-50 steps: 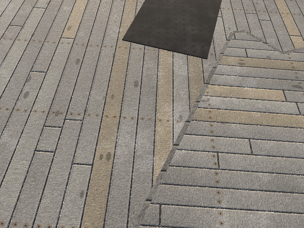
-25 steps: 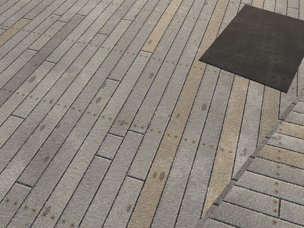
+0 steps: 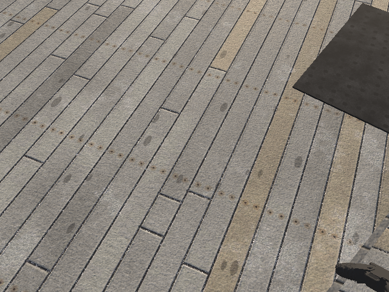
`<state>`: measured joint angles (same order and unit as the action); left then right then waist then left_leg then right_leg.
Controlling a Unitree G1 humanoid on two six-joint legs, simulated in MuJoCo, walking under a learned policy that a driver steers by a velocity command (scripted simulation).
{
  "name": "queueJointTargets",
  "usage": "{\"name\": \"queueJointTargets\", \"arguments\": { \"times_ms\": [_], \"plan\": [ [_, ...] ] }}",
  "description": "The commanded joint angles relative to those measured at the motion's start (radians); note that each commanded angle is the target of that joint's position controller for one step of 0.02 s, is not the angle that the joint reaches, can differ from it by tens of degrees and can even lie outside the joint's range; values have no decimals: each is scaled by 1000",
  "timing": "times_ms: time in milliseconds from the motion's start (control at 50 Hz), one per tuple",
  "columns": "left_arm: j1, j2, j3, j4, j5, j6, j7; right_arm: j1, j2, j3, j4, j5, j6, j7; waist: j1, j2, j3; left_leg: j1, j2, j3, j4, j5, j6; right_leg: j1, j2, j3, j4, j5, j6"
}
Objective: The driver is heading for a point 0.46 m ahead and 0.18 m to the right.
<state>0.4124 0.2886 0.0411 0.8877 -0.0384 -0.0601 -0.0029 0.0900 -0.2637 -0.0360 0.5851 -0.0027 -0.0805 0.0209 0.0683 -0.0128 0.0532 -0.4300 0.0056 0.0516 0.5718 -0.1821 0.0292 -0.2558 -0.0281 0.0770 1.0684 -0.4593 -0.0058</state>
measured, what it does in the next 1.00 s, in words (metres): walks ahead, turning right: right foot, then left foot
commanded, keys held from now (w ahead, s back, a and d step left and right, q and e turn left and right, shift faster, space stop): w+e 0.46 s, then no key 0.54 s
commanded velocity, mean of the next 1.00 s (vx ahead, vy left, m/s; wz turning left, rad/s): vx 0.33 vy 0.00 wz -0.33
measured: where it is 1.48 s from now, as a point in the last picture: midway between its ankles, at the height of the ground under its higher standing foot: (237, 286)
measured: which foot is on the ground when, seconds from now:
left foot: down 0.00-0.42, up 0.44-0.86, down 0.88-1.00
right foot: up 0.00-0.42, down 0.44-1.00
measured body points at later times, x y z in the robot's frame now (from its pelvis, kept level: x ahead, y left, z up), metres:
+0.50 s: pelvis +0.27 -0.06 -0.01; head +0.31 -0.08 +0.43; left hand +0.53 +0.14 -0.10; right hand +0.25 -0.36 -0.14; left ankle +0.11 +0.11 -0.65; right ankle +0.34 -0.15 -0.73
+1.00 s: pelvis +0.46 -0.09 +0.00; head +0.48 -0.09 +0.45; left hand +0.66 +0.12 -0.12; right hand +0.53 -0.38 -0.10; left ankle +0.58 -0.01 -0.73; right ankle +0.35 -0.16 -0.72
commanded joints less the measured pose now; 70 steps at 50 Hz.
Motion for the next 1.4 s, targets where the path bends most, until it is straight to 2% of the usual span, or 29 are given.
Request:
{"name": "queueJointTargets", "arguments": {
  "times_ms": [20, 80, 120, 240, 340, 380, 420, 440, 460, 480, 500, 520, 540, 560, 580, 620, 700, 800, 860, 880, 900, 920, 940, 980, 1040, 1080, 1100, 1180, 1400],
  "plan": [
    [-86, 121, 35, -114, 5, -21, 5, 187, -112, -45, 24, -5, -9, -4, -115, 119, -106, 423, 288, -348, -331, -33, 163, -428, -90, 26, 150, 136, -10],
    [-48, 54, 30, -108, 3, 16, 2, 132, -93, -48, 53, -10, -39, -1, -51, 127, -65, 297, 264, -188, -412, 128, 171, -346, -110, 25, 110, 204, 4],
    [-96, 55, 33, -129, 8, 33, 5, 116, -98, -55, 74, -9, -49, -5, -46, 92, -20, 272, 262, -120, -449, 165, 169, -393, -112, 39, 63, 262, 14],
    [-286, 32, 16, -200, 19, 19, -32, 158, -158, -74, 123, -4, -38, -26, -102, 37, 41, 318, 242, 67, -474, 224, 143, -397, -90, -33, -287, 526, 6],
    [-413, 48, 16, -280, 17, 19, -59, 226, -199, -90, 168, 22, -3, -30, -136, 34, 65, 500, 284, 124, -394, 358, 118, -436, -61, -101, -423, 429, -48],
    [-387, 77, 31, -298, 18, 24, -63, 220, -229, -97, 169, 29, 13, -34, -101, 72, 8, 546, 283, 152, -268, 696, 97, -341, 2, -163, -432, 324, -86],
    [-182, 148, 74, -262, 11, 32, -54, 199, -245, -97, 162, 38, 31, -39, 25, 91, -122, 500, 248, 188, 40, 909, 61, -53, 93, -206, -471, 284, -143],
    [-5, 216, 110, -219, 11, 42, -36, 200, -222, -84, 151, 31, 28, -45, 110, 51, -212, 303, 211, 194, 309, 727, 16, 252, 77, -120, -510, 328, -189],
    [4, 332, 129, -214, 2, 44, -20, 282, -70, -39, 98, -17, 9, -36, 4, -227, -274, -162, 34, 157, 685, -232, -57, 596, -190, 401, -554, 238, -350],
    [-4, 295, 109, -267, 21, 23, -25, 243, -108, -30, 82, 10, -31, -25, 32, -169, -461, -300, -63, -105, 877, -452, -67, 693, -338, 808, -736, 194, -468],
    [-49, 213, 85, -261, 34, 9, -30, 143, -182, -48, 65, 49, -48, -17, 58, -73, -347, -362, 3, -155, 867, -360, -51, 612, -315, 629, -756, 368, -397],
    [-104, 175, 73, -258, 31, 1, -30, 131, -172, -41, 65, 46, -53, -21, 15, -25, -238, -333, 50, -139, 783, -284, -40, 466, -272, 455, -727, 575, -352],
    [-169, 140, 63, -261, 27, -1, -28, 128, -169, -44, 82, 18, -50, -32, -26, 31, -169, -281, 92, -125, 700, -243, -46, 323, -230, 329, -710, 739, -310],
    [-206, 108, 51, -271, 36, 0, -22, 131, -176, -50, 87, 0, -37, -37, -53, 30, -143, -203, 109, -120, 665, -215, -49, 217, -205, 255, -735, 853, -294],
    [-217, 123, 52, -271, 48, -2, -19, 158, -174, -51, 89, 3, -22, -36, -77, -14, -138, -138, 109, -120, 651, -211, -62, 137, -208, 228, -746, 952, -309],
    [-228, 131, 52, -249, 43, -8, -12, 191, -138, -41, 107, -2, 1, -37, -99, -8, -130, -96, 104, -99, 541, -173, -87, 67, -175, 137, -769, 1037, -296],
    [-229, 141, 51, -214, 36, 8, 9, 119, -84, -19, 102, -7, 13, -35, -78, -44, -149, -45, 69, -67, 256, 67, -100, 54, -94, 9, -765, 1019, -229],
    [-190, 132, 39, -164, 40, 28, 12, 16, -107, -24, 85, 1, 7, -16, -26, -69, -134, -7, 42, -85, 49, 184, -76, 130, -127, 52, -728, 859, -204],
    [-213, 117, 30, -145, 32, 33, 11, 40, -125, -35, 93, -14, 0, -10, -62, -71, -120, 61, 24, -78, -79, 165, -26, 146, -134, 97, -626, 784, -172],
    [-201, 103, 25, -136, 32, 31, 11, 67, -134, -39, 104, -23, -4, -11, -79, -49, -126, 150, 35, -88, -164, 341, -1, 127, -98, 92, -580, 724, -135],
    [-148, 82, 18, -137, 55, 22, 11, 71, -188, -47, 98, -34, -8, -19, -44, 30, -172, 288, 132, -178, -124, 719, 40, 70, -29, 69, -510, 582, -87],
    [-27, 49, 8, -111, 62, 17, 11, 63, -182, -42, 95, -39, 2, -24, 4, 141, -260, 459, 247, -281, -61, 884, 159, -41, 24, 45, -445, 309, -30],
    [-51, 58, 5, -98, 57, 25, 15, 74, -91, -23, 103, -25, 17, -24, -38, 173, -298, 460, 287, -340, -78, 801, 220, -50, 30, 22, -412, 108, 7],
    [-109, 69, 12, -107, 43, 61, 21, 40, -63, -6, 119, -12, 37, -14, -33, 159, -238, 370, 265, -363, -126, 534, 200, -46, 14, 12, -452, 13, 24],
    [-129, 103, 20, -90, 50, 105, 26, -37, -114, -20, 108, -5, 42, 2, -30, 86, -131, 196, 133, -223, -116, 249, 80, 55, 4, 14, -621, 213, -5],
    [-143, 98, 21, -71, 46, 105, 27, -18, -109, -23, 122, -11, 33, 4, -54, 32, -133, 243, 83, -156, -97, 266, 51, 26, 5, 17, -604, 226, -41],
    [-121, 76, 14, -66, 48, 101, 28, -32, -110, -22, 129, -10, 30, 1, -35, 68, -150, 268, 98, -167, -85, 308, 65, 28, -4, 24, -622, 258, -36],
    [-136, 85, 18, -37, 45, 84, 34, -27, -86, -21, 162, -3, 36, -13, -59, 17, -160, 316, 82, -144, -43, 420, 75, 39, -7, 19, -613, 383, -16],
    [-110, 61, 11, 46, 46, 70, 39, -63, -83, -30, 259, 0, 69, -34, -60, 9, -57, 306, 48, -127, -88, 190, 42, -13, -11, 15, -675, 244, -24]
  ]
}}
